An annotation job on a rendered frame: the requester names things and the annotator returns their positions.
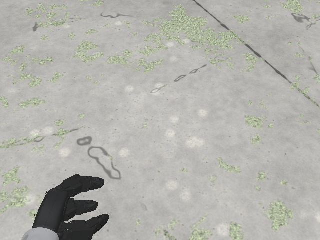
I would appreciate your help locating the robot left forearm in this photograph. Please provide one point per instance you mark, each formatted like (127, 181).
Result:
(40, 233)

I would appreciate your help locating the robot left hand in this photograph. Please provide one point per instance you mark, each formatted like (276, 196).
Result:
(57, 208)

